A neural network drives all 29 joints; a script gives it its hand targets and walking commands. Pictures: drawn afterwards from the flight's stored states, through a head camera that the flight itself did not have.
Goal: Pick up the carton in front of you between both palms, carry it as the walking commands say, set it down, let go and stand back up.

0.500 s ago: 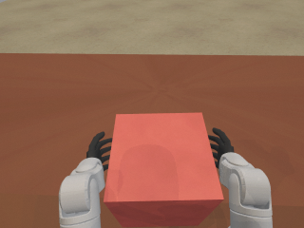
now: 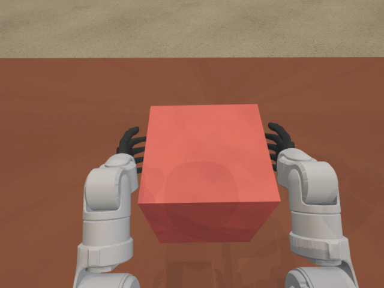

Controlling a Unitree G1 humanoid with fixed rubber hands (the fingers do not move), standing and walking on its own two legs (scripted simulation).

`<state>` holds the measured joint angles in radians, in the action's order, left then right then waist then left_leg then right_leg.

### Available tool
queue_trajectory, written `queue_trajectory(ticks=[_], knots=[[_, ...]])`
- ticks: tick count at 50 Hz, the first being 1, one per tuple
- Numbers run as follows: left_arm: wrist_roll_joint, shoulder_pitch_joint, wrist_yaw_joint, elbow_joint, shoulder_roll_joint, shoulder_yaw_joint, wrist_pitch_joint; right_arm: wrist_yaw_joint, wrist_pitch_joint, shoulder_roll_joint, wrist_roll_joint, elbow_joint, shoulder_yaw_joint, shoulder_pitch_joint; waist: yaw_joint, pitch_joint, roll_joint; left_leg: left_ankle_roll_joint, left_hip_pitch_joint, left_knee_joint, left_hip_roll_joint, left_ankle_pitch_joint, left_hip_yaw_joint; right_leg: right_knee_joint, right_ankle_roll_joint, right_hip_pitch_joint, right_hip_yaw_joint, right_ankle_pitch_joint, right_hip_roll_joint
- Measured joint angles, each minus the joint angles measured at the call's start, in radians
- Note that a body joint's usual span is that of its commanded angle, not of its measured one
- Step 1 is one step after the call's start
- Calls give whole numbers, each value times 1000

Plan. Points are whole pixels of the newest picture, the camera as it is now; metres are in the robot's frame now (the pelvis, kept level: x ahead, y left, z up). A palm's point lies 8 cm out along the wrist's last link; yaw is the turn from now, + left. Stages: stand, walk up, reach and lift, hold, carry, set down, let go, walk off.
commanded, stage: carry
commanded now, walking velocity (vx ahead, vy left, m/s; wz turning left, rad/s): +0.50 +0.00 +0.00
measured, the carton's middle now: (204, 179) +0.35 +0.00 +0.05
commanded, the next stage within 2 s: none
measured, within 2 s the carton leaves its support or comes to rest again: neither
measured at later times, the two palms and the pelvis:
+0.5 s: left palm (150, 74) +0.70 +0.15 +0.09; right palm (249, 68) +0.69 -0.15 +0.10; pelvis +0.33 +0.01 -0.01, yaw -2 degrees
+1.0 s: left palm (158, 48) +0.99 +0.16 +0.03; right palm (230, 40) +1.03 -0.13 +0.03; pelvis +0.65 -0.02 -0.06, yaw +7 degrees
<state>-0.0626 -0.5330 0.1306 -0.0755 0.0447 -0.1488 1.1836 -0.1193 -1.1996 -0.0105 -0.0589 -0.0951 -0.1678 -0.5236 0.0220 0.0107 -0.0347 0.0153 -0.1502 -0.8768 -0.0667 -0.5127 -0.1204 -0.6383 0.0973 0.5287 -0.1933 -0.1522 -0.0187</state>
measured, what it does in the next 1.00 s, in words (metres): goes down: left foot 0.03 m lower, then right foot 0.05 m lower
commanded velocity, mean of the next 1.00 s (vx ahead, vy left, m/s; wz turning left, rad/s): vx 0.50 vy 0.00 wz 0.22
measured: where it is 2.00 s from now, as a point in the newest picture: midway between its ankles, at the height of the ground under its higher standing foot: (187, 150)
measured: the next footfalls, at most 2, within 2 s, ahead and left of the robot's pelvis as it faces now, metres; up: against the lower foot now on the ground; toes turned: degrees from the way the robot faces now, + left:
left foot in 0.42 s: +0.42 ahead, +0.07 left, -0.03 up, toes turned +1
right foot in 0.86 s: +0.73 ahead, -0.06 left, -0.08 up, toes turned +1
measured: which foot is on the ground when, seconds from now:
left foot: up 0.00-0.40, down 0.42-0.86, up 0.88-1.00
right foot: down 0.00-0.42, up 0.44-0.84, down 0.86-1.00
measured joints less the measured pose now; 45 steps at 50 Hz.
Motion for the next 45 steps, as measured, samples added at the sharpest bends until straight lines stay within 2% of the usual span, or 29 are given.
queue_trajectory(ticks=[2,3,6,12,18,21,23,24,26,27,31,34,39,42,43,45], knots=[[7,-63,7,81,-16,-4,7,-3,-11,28,16,83,-12,-67,12,-22,6,22,-151,-279,34,19,77,-9,8,-21,5,-52,3],[12,-83,9,110,-23,-8,13,-6,-19,32,19,117,-19,-96,16,-32,10,32,-219,-357,41,42,91,9,0,-39,8,-55,5],[27,-127,13,160,-40,-28,23,-17,-32,30,11,184,-34,-163,22,-62,20,43,-379,-381,36,111,105,69,3,-100,16,-73,11],[31,-183,16,156,-38,-75,13,-20,-21,16,-6,183,-65,-224,24,-95,29,28,-547,-125,15,197,97,120,-8,-206,35,-149,16],[11,-173,16,94,-1,-93,7,-20,-20,-8,-9,101,-100,-197,21,-87,8,35,-467,291,35,508,51,71,-42,-321,24,-245,33],[8,-142,14,76,2,-91,15,-17,-18,-26,-16,100,-101,-176,5,-63,-14,45,-316,452,41,680,23,-133,-50,-335,1,-248,40],[13,-153,9,103,-21,-76,6,-15,5,-35,-25,114,-101,-168,-14,-58,37,58,-311,352,77,513,20,-339,-56,-275,75,-335,26],[16,-154,8,115,-28,-74,2,-14,15,-36,-27,129,-98,-168,-22,-61,50,77,-316,305,88,459,16,-446,-56,-227,120,-373,35],[13,-138,8,125,-29,-67,8,-12,18,-36,-25,151,-92,-154,-35,-63,42,114,-301,278,94,419,17,-566,-54,-132,162,-374,49],[9,-131,9,126,-26,-64,15,-12,14,-34,-21,153,-89,-143,-40,-65,36,120,-286,282,95,408,19,-576,-55,-88,169,-354,47],[1,-127,11,100,-16,-64,32,-17,5,-26,0,121,-78,-119,-56,-86,24,114,-218,312,101,350,27,-475,-59,64,185,-258,16],[1,-127,12,48,-8,-72,27,-23,11,-28,13,72,-78,-118,-70,-101,23,112,-166,325,108,302,36,-342,-62,139,191,-137,3],[-10,-110,10,-25,12,-92,18,-24,27,-34,23,38,-76,-128,-107,-74,36,100,-71,300,137,181,69,31,-70,115,166,171,25],[-28,-111,7,2,23,-96,15,-23,29,-15,33,78,-70,-136,-119,-31,58,93,-33,150,165,68,75,245,-53,-7,119,401,34],[-36,-118,5,26,27,-95,11,-11,29,0,44,102,-67,-143,-116,-14,61,86,-44,49,167,48,69,243,-38,-46,106,404,28],[-43,-137,-12,82,24,-93,-11,1,42,29,56,168,-62,-175,-96,-8,27,65,-134,-208,147,-41,99,127,-12,-48,91,130,47]])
